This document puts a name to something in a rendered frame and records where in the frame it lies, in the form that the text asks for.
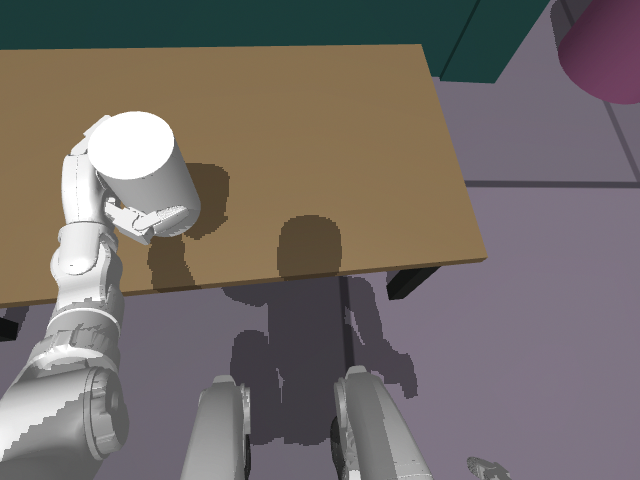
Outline left robot arm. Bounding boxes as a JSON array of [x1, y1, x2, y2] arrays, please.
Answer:
[[0, 221, 129, 480]]

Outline coffee table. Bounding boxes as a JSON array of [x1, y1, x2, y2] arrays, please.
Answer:
[[0, 44, 488, 342]]

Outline left robot hand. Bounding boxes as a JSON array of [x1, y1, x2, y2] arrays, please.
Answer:
[[61, 115, 189, 245]]

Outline right robot foot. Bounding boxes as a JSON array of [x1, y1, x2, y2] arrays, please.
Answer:
[[330, 416, 346, 480]]

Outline right robot hand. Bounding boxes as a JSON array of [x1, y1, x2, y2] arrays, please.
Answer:
[[467, 457, 512, 480]]

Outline can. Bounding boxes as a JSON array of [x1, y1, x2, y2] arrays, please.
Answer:
[[88, 111, 201, 237]]

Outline sofa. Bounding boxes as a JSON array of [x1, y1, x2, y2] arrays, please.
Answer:
[[0, 0, 550, 84]]

